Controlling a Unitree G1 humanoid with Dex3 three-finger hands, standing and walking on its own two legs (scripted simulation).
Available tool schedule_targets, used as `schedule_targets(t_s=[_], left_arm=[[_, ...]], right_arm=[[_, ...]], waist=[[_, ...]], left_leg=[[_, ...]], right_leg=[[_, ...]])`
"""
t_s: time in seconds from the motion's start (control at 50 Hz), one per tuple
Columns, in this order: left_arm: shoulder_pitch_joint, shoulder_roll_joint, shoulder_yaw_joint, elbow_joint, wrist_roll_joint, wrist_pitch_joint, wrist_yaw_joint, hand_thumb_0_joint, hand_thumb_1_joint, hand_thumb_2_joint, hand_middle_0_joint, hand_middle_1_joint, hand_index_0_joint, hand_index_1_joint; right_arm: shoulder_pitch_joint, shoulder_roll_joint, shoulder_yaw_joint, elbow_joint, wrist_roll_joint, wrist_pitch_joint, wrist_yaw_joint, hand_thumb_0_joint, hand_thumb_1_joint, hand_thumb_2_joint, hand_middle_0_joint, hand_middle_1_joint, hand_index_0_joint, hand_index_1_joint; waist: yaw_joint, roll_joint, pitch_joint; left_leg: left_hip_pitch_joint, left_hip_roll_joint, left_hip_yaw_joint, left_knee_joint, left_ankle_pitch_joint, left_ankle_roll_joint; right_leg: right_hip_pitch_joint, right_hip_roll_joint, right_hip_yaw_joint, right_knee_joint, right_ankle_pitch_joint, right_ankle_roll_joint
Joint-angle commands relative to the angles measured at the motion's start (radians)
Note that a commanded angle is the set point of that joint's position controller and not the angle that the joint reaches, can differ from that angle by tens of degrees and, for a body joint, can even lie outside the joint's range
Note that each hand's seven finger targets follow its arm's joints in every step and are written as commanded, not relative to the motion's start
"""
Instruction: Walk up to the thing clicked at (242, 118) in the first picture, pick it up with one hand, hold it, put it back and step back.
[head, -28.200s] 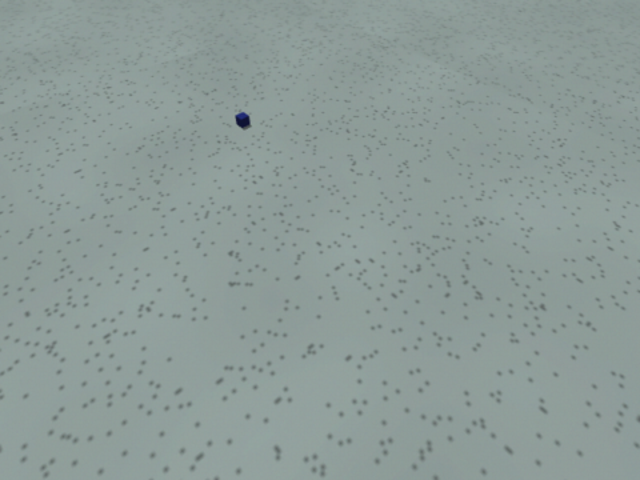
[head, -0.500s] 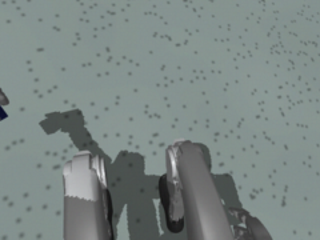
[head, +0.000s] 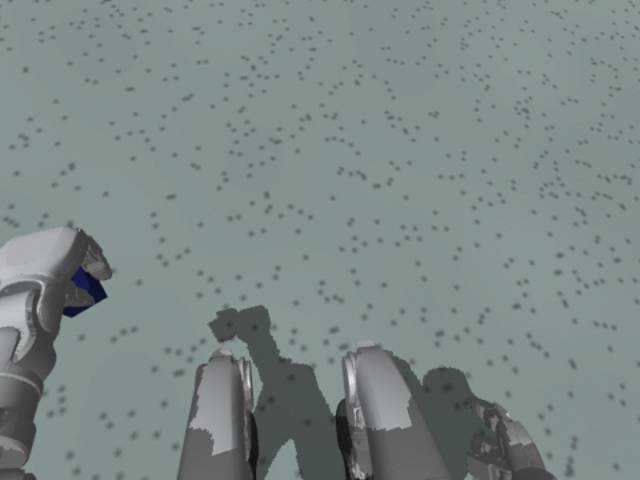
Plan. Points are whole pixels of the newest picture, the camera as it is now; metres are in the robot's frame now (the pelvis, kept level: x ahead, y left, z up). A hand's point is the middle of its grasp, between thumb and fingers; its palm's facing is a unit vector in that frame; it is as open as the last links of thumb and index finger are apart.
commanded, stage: lift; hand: left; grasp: from above
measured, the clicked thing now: (73, 287) +0.39 +0.32 -0.14
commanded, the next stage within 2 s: hold in 0.74 s
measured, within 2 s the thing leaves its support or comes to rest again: neither
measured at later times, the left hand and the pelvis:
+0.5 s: hand (46, 252) +0.36 +0.25 +0.07, palm faces -0.43 -0.13 -0.89, open 5.4 cm; pelvis +0.04 -0.01 +0.15, yaw +1 degrees
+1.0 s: hand (34, 190) +0.38 +0.23 +0.13, palm faces -0.43 -0.13 -0.89, open 6.1 cm; pelvis +0.08 +0.00 +0.20, yaw +1 degrees
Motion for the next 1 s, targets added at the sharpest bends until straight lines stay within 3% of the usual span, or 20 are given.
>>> schedule_targets(t_s=[0.0,0.1,0.2,0.24,0.26,0.3,0.34,0.36,0.4,0.48,0.52,0.68,0.72,0.8,0.84,0.88,0.98], left_arm=[[-0.268,0.246,0.066,-0.213,0.002,0.008,0.043,0.0,0.887,0.273,-1.23,-0.247,-1.253,-0.225],[-0.231,0.185,0.034,-0.143,0.001,0.007,0.066,0.0,0.876,0.303,-1.212,-0.277,-1.237,-0.254],[-0.197,0.131,-0.008,-0.092,0.02,0.0,0.082,0.0,0.855,0.253,-1.195,-0.266,-1.223,-0.239],[-0.213,0.126,0.0,-0.101,0.018,0.001,0.104,0.0,0.831,0.256,-1.176,-0.268,-1.202,-0.243],[-0.225,0.092,-0.027,-0.079,0.024,0.006,0.115,0.0,0.821,0.231,-1.168,-0.264,-1.198,-0.235],[-0.214,0.109,-0.007,-0.055,0.029,0.016,0.137,0.0,0.842,0.268,-1.184,-0.278,-1.21,-0.252],[-0.242,0.075,-0.045,-0.048,0.03,0.024,0.151,0.0,0.838,0.264,-1.197,-0.247,-1.217,-0.228],[-0.244,0.099,-0.026,-0.049,0.034,0.027,0.157,0.0,0.837,0.273,-1.187,-0.265,-1.209,-0.244],[-0.235,0.082,-0.042,-0.033,0.033,0.037,0.165,0.0,0.843,0.26,-1.193,-0.252,-1.216,-0.23],[-0.223,0.05,-0.061,-0.008,0.027,0.056,0.17,0.0,0.812,0.25,-1.179,-0.239,-1.199,-0.22],[-0.241,0.054,-0.06,-0.029,0.026,0.062,0.174,0.0,0.814,0.235,-1.172,-0.243,-1.196,-0.22],[-0.223,-0.012,-0.107,-0.007,0.009,0.092,0.165,0.0,0.72,0.224,-1.116,-0.213,-1.133,-0.196],[-0.226,0.005,-0.094,-0.017,0.003,0.09,0.161,0.0,0.718,0.233,-1.112,-0.22,-1.129,-0.204],[-0.231,-0.03,-0.124,-0.023,0.007,0.094,0.148,0.0,0.72,0.225,-1.113,-0.206,-1.132,-0.188],[-0.226,-0.011,-0.106,-0.035,0.006,0.092,0.145,0.0,0.679,0.246,-1.087,-0.228,-1.104,-0.212],[-0.213,-0.016,-0.118,-0.04,0.022,0.093,0.142,0.0,0.683,0.253,-1.09,-0.238,-1.109,-0.22],[-0.246,-0.022,-0.118,-0.059,0.018,0.102,0.14,0.0,0.701,0.266,-1.1,-0.234,-1.118,-0.216]], right_arm=[[0.094,-0.175,-0.071,-0.053,0.005,-0.042,-0.034,0.0,-0.897,-0.899,0.2,0.3,0.2,0.3],[0.081,-0.159,-0.063,-0.045,0.011,-0.076,-0.051,0.0,-0.893,-0.898,0.2,0.3,0.2,0.3],[0.093,-0.145,-0.066,-0.031,0.014,-0.103,-0.064,0.0,-0.898,-0.9,0.2,0.3,0.2,0.3],[0.091,-0.147,-0.073,-0.025,0.012,-0.113,-0.066,0.0,-0.896,-0.9,0.2,0.3,0.2,0.3],[0.102,-0.139,-0.069,-0.014,0.012,-0.116,-0.066,0.0,-0.899,-0.9,0.2,0.3,0.2,0.3],[0.105,-0.145,-0.074,-0.009,0.01,-0.121,-0.07,0.0,-0.897,-0.9,0.2,0.3,0.2,0.3],[0.115,-0.136,-0.073,-0.002,0.013,-0.123,-0.072,0.0,-0.898,-0.9,0.2,0.3,0.2,0.3],[0.117,-0.139,-0.076,0.003,0.012,-0.125,-0.072,0.0,-0.897,-0.9,0.2,0.3,0.2,0.3],[0.12,-0.136,-0.077,0.011,0.01,-0.125,-0.074,0.0,-0.897,-0.899,0.2,0.3,0.2,0.3],[0.124,-0.136,-0.078,0.017,0.009,-0.123,-0.072,0.0,-0.898,-0.899,0.2,0.3,0.2,0.3],[0.121,-0.137,-0.084,0.012,0.008,-0.121,-0.073,0.0,-0.896,-0.898,0.2,0.3,0.2,0.3],[0.124,-0.135,-0.084,0.014,0.01,-0.111,-0.068,0.0,-0.894,-0.896,0.2,0.3,0.2,0.3],[0.118,-0.139,-0.087,0.008,0.009,-0.11,-0.066,0.0,-0.892,-0.895,0.2,0.3,0.2,0.3],[0.117,-0.139,-0.087,0.004,0.014,-0.105,-0.063,0.0,-0.889,-0.894,0.2,0.3,0.2,0.3],[0.114,-0.139,-0.09,0.006,0.01,-0.103,-0.062,0.0,-0.892,-0.894,0.2,0.3,0.2,0.3],[0.106,-0.141,-0.091,0.002,0.012,-0.1,-0.06,0.0,-0.894,-0.894,0.2,0.3,0.2,0.3],[0.089,-0.141,-0.093,-0.004,0.014,-0.092,-0.054,0.0,-0.89,-0.893,0.2,0.3,0.2,0.3]], waist=[[-0.012,0.145,-0.472],[-0.009,0.098,-0.333],[0.002,0.079,-0.3],[0.011,0.069,-0.298],[0.0,0.071,-0.292],[0.016,0.055,-0.286],[0.0,0.037,-0.26],[0.01,0.047,-0.257],[0.017,0.034,-0.265],[0.019,0.025,-0.245],[0.034,0.041,-0.245],[0.024,0.005,-0.206],[0.034,0.015,-0.193],[0.029,-0.001,-0.186],[0.043,0.013,-0.201],[0.04,-0.007,-0.191],[0.044,0.0,-0.17]], left_leg=[[0.58,0.0,-0.025,-0.429,0.062,0.003],[0.626,-0.004,-0.027,-0.564,-0.025,0.005],[0.732,-0.017,0.003,-0.642,0.082,-0.005],[0.774,-0.017,0.007,-0.683,0.077,-0.005],[0.796,-0.019,0.012,-0.693,0.113,-0.008],[0.837,-0.02,0.019,-0.725,0.141,-0.008],[0.857,-0.026,0.036,-0.75,0.174,-0.006],[0.873,-0.028,0.041,-0.766,0.181,-0.007],[0.916,-0.03,0.046,-0.792,0.229,-0.007],[0.996,-0.03,0.046,-0.857,0.278,-0.011],[1.033,-0.033,0.051,-0.885,0.3,-0.013],[1.156,-0.031,0.051,-0.981,0.413,-0.018],[1.169,-0.033,0.053,-1.007,0.407,-0.02],[1.223,-0.033,0.058,-1.04,0.46,-0.021],[1.247,-0.035,0.058,-1.048,0.503,-0.025],[1.255,-0.04,0.067,-1.056,0.526,-0.02],[1.284,-0.043,0.071,-1.093,0.515,-0.02]], right_leg=[[0.348,0.036,-0.018,-0.304,0.103,-0.052],[0.462,0.039,0.004,-0.441,0.046,-0.048],[0.592,0.038,0.03,-0.567,0.097,-0.055],[0.642,0.041,0.035,-0.611,0.091,-0.054],[0.656,0.041,0.036,-0.625,0.119,-0.056],[0.704,0.042,0.037,-0.665,0.141,-0.054],[0.745,0.042,0.046,-0.715,0.161,-0.053],[0.765,0.042,0.05,-0.731,0.164,-0.053],[0.817,0.041,0.053,-0.766,0.209,-0.05],[0.879,0.039,0.051,-0.82,0.261,-0.048],[0.915,0.037,0.056,-0.848,0.283,-0.048],[1.009,0.035,0.053,-0.935,0.378,-0.046],[1.033,0.035,0.049,-0.954,0.367,-0.047],[1.069,0.034,0.05,-0.981,0.413,-0.046],[1.099,0.034,0.05,-0.991,0.446,-0.046],[1.126,0.031,0.055,-1.006,0.48,-0.043],[1.148,0.03,0.06,-1.041,0.471,-0.042]])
